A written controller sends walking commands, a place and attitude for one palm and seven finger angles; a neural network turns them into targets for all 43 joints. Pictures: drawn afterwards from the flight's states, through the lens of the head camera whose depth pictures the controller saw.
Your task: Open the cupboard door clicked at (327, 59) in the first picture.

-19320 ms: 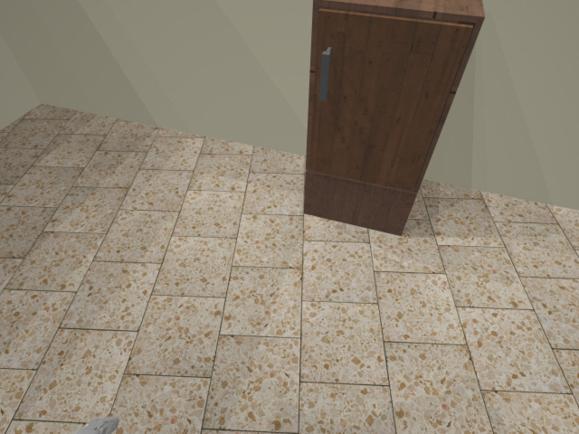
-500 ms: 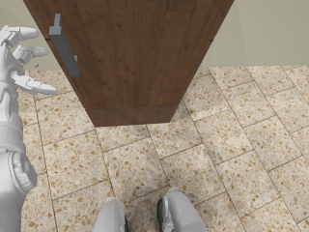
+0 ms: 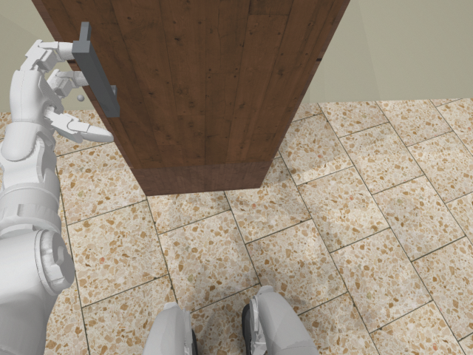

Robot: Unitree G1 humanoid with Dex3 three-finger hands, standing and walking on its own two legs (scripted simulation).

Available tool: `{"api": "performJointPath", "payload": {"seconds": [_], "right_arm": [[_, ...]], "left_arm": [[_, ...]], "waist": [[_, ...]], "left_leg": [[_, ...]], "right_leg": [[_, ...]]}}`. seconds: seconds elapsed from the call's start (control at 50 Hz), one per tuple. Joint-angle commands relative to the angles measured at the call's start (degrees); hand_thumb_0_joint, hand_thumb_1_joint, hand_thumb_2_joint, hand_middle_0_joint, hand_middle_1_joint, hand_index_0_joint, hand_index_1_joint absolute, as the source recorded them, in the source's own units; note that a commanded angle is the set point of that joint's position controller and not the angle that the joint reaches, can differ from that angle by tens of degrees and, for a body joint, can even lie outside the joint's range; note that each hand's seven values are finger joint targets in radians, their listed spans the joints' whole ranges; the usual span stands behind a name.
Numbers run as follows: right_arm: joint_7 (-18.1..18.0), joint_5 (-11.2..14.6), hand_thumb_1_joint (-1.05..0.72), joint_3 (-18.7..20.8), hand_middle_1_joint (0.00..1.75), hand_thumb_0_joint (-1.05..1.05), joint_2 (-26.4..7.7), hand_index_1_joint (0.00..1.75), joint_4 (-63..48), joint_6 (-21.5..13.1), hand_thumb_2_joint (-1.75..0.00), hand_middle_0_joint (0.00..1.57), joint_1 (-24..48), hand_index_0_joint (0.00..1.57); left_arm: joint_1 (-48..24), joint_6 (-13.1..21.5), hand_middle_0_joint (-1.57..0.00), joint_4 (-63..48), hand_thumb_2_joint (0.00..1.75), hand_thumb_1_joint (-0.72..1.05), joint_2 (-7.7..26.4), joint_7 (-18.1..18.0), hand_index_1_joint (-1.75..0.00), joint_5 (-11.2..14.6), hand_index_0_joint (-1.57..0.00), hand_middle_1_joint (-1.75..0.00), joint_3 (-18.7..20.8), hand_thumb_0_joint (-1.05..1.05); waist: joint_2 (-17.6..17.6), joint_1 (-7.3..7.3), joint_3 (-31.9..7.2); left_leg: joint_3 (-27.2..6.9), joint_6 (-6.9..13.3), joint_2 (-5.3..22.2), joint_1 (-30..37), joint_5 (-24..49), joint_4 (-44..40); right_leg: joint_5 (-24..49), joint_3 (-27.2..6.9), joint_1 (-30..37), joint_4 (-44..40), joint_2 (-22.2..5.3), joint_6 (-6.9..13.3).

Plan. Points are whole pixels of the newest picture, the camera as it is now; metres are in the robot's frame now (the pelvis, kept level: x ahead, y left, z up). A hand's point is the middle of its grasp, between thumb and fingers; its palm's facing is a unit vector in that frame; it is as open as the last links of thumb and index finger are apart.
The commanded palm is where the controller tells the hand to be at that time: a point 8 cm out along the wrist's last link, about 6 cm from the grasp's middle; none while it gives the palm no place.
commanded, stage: slide the fingers in behind the handle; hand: left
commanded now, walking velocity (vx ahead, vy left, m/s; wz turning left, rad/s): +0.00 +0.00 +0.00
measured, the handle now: (100, 74) +0.56 +0.18 +0.05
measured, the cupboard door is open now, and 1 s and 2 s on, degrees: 0 0 0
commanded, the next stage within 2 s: close the thumb around the handle in 1.12 s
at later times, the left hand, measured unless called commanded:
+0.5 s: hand (102, 97) +0.52 +0.17 +0.05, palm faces +0.00 -1.00 -0.02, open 14.0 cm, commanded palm +0.49 +0.21 +0.05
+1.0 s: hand (112, 98) +0.51 +0.16 +0.05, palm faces +0.01 -1.00 -0.02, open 14.0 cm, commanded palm +0.49 +0.20 +0.05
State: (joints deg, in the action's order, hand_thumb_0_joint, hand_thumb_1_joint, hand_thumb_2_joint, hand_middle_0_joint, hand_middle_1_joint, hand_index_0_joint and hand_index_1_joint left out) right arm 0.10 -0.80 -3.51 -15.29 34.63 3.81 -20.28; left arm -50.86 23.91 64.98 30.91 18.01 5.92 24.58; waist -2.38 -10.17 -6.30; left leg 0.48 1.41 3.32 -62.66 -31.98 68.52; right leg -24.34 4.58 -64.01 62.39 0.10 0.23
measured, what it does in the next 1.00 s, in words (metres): stands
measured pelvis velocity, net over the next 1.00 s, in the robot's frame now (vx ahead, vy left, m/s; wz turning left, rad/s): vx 0.00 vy -0.01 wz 0.01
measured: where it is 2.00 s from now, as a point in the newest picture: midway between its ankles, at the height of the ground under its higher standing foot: outside the picture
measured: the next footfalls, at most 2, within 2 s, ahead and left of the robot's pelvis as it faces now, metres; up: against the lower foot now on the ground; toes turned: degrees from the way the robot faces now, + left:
none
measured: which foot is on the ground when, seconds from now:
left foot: down 0.00-1.00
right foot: down 0.00-1.00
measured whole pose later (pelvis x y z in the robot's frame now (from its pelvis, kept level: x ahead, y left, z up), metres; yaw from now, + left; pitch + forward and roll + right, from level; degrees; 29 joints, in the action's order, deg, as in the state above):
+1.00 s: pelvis +0.00 -0.01 +0.00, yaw +0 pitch +26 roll -2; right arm 0.9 -1.6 -2.4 -15.2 35.2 3.2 -20.4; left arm -51.1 27.0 65.5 24.9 11.0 4.7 21.6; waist -2.4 -9.9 -6.7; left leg 1.1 0.9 2.9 -61.8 -31.7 67.7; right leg -24.8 3.8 -64.1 63.2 -0.2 0.7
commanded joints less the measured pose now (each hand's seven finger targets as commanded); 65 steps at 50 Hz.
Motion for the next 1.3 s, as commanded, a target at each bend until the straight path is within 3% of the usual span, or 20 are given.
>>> {"api": "performJointPath", "payload": {"seconds": [0.0,0.06,0.1,0.14,0.2,0.28,0.32,0.38,0.44,0.46,0.5,0.56,0.72,0.94,1.02,1.08,1.14,1.2,1.26,1.28], "right_arm": [[-0.8,-0.5,-0.9,4.3,0.3,0.0,-10.7,0.3,-2.2,-1.2,-0.9,0.2,-10.8,0.2],[-0.6,-0.6,-0.9,4.3,0.3,0.0,-10.4,0.3,-2.2,-1.5,-0.9,0.2,-10.9,0.2],[-0.6,-0.6,-0.9,4.4,0.3,0.0,-10.6,0.3,-2.2,-1.4,-0.9,0.2,-10.9,0.2],[-0.4,-0.6,-0.9,4.4,0.3,0.0,-10.3,0.3,-2.1,-1.5,-0.9,0.2,-10.8,0.2],[-0.6,-0.6,-0.9,4.4,0.3,0.0,-10.5,0.3,-1.9,-1.4,-0.9,0.2,-10.9,0.2],[-0.5,-0.9,-0.9,4.8,0.3,0.0,-10.5,0.3,-1.6,-1.7,-0.9,0.2,-11.2,0.2],[-0.5,-0.9,-0.9,4.7,0.3,0.0,-10.4,0.3,-1.2,-1.6,-0.9,0.2,-11.1,0.2],[-0.2,-1.0,-0.9,4.8,0.3,0.0,-10.3,0.3,-1.6,-1.6,-0.9,0.2,-11.1,0.2],[-0.3,-1.0,-0.9,4.7,0.3,0.0,-10.2,0.3,-1.5,-1.4,-0.9,0.2,-10.9,0.2],[-0.3,-1.2,-0.9,4.8,0.3,0.0,-10.2,0.3,-1.8,-1.6,-0.9,0.2,-11.1,0.2],[0.0,-1.3,-0.9,5.0,0.3,0.0,-9.9,0.3,-1.7,-1.5,-0.9,0.2,-11.0,0.2],[0.1,-1.3,-0.9,5.1,0.3,0.0,-9.7,0.3,-1.3,-1.5,-0.9,0.2,-11.1,0.2],[0.3,-1.3,-0.9,4.9,0.3,0.0,-9.4,0.3,-1.7,-1.3,-0.9,0.2,-10.6,0.2],[0.2,-1.0,-0.9,4.9,0.3,0.0,-9.4,0.3,-1.9,-1.8,-0.9,0.2,-10.5,0.2],[-0.1,-1.1,-0.9,5.0,0.3,0.0,-9.5,0.3,-1.4,-1.8,-0.9,0.2,-10.6,0.2],[-0.1,-1.2,-0.9,5.2,0.3,0.0,-9.7,0.3,-1.3,-2.1,-0.9,0.2,-10.9,0.2],[-0.1,-1.0,-0.9,4.9,0.3,0.0,-9.6,0.3,-1.4,-1.9,-0.9,0.2,-10.5,0.2],[-0.2,-0.9,-0.9,4.7,0.3,0.0,-9.5,0.3,-1.9,-2.0,-0.9,0.2,-10.2,0.2],[-0.3,-1.0,-0.9,4.7,0.3,0.0,-9.6,0.3,-1.8,-2.2,-0.9,0.2,-10.2,0.2],[-0.3,-0.9,-0.9,4.7,0.3,0.0,-9.8,0.3,-1.8,-2.3,-0.9,0.2,-10.3,0.2]], "left_arm": [[-22.8,4.0,-0.3,-12.0,0.3,-0.5,15.4,-1.2,-1.2,0.7,-0.3,-1.2,2.3,0.0],[-23.0,4.7,-0.3,-11.8,0.3,-0.5,13.3,-1.6,-1.2,0.8,-0.3,-1.2,1.0,0.0],[-21.4,4.9,-0.3,-11.6,0.3,-0.5,15.1,-1.8,-1.2,0.5,-0.3,-1.2,2.6,0.0],[-22.3,4.8,-0.3,-11.6,0.3,-0.5,12.3,-2.0,-1.2,0.4,-0.3,-1.2,0.4,0.0],[-22.9,4.8,-0.3,-10.5,0.3,-0.5,12.9,-2.4,-1.2,0.3,-0.3,-1.2,0.8,0.0],[-24.5,5.8,-0.3,-12.9,0.3,-0.5,11.6,-3.3,-1.2,0.2,-0.3,-1.2,0.0,0.0],[-24.8,5.5,-0.3,-11.4,0.3,-0.5,10.6,-3.8,-1.2,-0.1,-0.3,-1.2,-0.7,0.0],[-24.6,5.7,-0.3,-12.6,0.3,-0.5,9.5,-4.6,-1.2,-0.2,-0.3,-1.2,-1.2,0.0],[-24.6,5.2,-0.3,-10.5,0.3,-0.5,9.4,-5.4,-1.2,-0.6,-0.3,-1.2,-1.3,0.0],[-25.5,5.8,-0.3,-12.5,0.3,-0.5,9.2,-5.7,-1.2,-0.5,-0.3,-1.2,-1.3,0.0],[-24.8,6.3,-0.3,-13.6,0.3,-0.5,7.3,-6.1,-1.2,-0.8,-0.3,-1.2,-2.6,0.0],[-25.2,6.4,-0.3,-12.6,0.3,-0.5,4.3,-6.6,-1.2,-0.5,-0.3,-1.2,-4.6,0.0],[-23.2,6.6,-0.3,-11.4,0.3,-0.5,7.0,-8.8,-1.2,-1.6,-0.3,-1.2,-1.7,0.0],[-23.0,6.5,-0.3,-11.0,0.3,-0.5,6.5,-6.9,-1.2,-0.5,-0.3,-1.2,-2.1,0.0],[-25.8,6.5,-0.3,-11.4,0.3,-0.5,5.9,-7.1,-1.2,-0.6,-0.3,-1.2,-3.0,0.0],[-25.5,7.3,-0.3,-13.2,0.3,-0.5,6.9,-7.1,-1.2,-0.4,-0.3,-1.2,-1.9,0.0],[-22.5,6.4,-0.3,-9.7,0.3,-0.5,7.5,-7.0,-1.2,-0.5,-0.3,-1.2,-1.4,0.0],[-23.1,6.4,-0.3,-10.8,0.3,-0.5,9.2,-6.6,-1.2,-0.8,-0.3,-1.2,-0.7,0.0],[-25.2,6.9,-0.31,-12.1,0.37,-0.33,8.9,-6.0,-1.22,-0.2,-0.31,-1.22,-1.1,0.0],[-24.0,6.9,-0.32,-11.1,0.4,-0.28,9.6,-5.8,-1.22,-0.2,-0.32,-1.22,-0.4,0.0]], "waist": [[-5.9,-0.49,-31.0],[-5.8,-0.95,-29.5],[-6.3,0.08,-30.7],[-6.0,-0.63,-29.9],[-4.9,-0.86,-29.1],[-7.8,-0.73,-32.3],[-6.2,-1.35,-29.8],[-8.1,-0.71,-31.7],[-5.8,-1.19,-28.9],[-6.4,-1.13,-30.7],[-8.4,-0.64,-33.4],[-5.4,-2.04,-30.6],[-4.2,-0.55,-30.0],[-4.1,-0.68,-30.8],[-3.7,-1.79,-29.9],[-5.4,-0.89,-34.1],[-2.2,-0.99,-29.4],[-4.8,-0.33,-30.1],[-4.2,-1.23,-30.2],[-4.4,-0.55,-30.6]], "left_leg": [[-3.8,-0.2,-1.9,18.3,26.0,-7.9],[-3.6,-0.1,-2.0,17.8,25.0,-7.9],[-3.4,-0.3,-2.0,17.6,25.1,-8.0],[-3.3,-0.2,-2.1,17.2,24.3,-8.0],[-3.5,-0.1,-2.0,16.8,23.6,-8.0],[-3.9,-0.6,-2.0,20.5,26.1,-7.9],[-3.9,-0.5,-1.9,19.3,25.3,-7.8],[-3.9,-0.7,-2.1,20.8,26.7,-7.9],[-3.6,-0.4,-2.2,17.9,24.5,-8.1],[-3.7,-0.3,-2.2,19.3,26.1,-7.9],[-3.8,-0.9,-2.1,22.1,28.9,-7.7],[-3.8,-0.6,-2.0,21.3,28.3,-7.8],[-2.5,-0.3,-2.7,16.6,24.7,-8.1],[-2.3,-0.1,-2.8,15.8,24.1,-8.0],[-2.6,0.0,-2.6,16.4,23.5,-7.7],[-2.7,-0.2,-2.8,18.4,25.6,-7.3],[-1.9,0.2,-2.9,13.6,22.8,-7.7],[-1.7,0.1,-3.0,13.3,21.9,-7.8],[-2.0,0.3,-2.8,14.2,21.9,-7.5],[-2.2,0.1,-2.9,14.2,21.7,-7.6]], "right_leg": [[17.5,-2.2,18.4,-5.0,2.4,0.8],[16.7,-2.2,17.5,-5.2,2.5,0.9],[17.0,-2.4,18.6,-5.0,2.4,0.8],[16.6,-2.4,18.3,-5.3,2.3,0.7],[15.8,-2.4,17.5,-5.2,2.4,0.7],[16.5,-2.0,16.5,-4.8,2.2,0.9],[16.0,-1.9,15.9,-5.0,2.2,0.8],[16.6,-1.9,15.9,-4.7,2.2,0.9],[16.0,-2.1,16.7,-5.1,2.1,0.8],[17.2,-2.1,16.9,-4.6,2.2,0.9],[18.5,-1.9,16.5,-4.4,2.1,1.0],[18.6,-1.6,16.2,-4.8,2.3,0.9],[18.8,-2.7,19.9,-5.0,2.0,0.8],[19.3,-3.1,21.1,-5.0,2.0,0.7],[18.1,-3.0,19.1,-5.2,2.0,0.5],[19.6,-3.1,20.2,-4.7,1.9,0.7],[19.3,-3.6,22.1,-5.4,2.0,0.5],[18.5,-3.8,22.1,-5.2,1.8,0.7],[18.1,-3.8,21.2,-5.3,2.0,0.7],[17.6,-3.5,21.1,-5.1,2.0,0.7]]}}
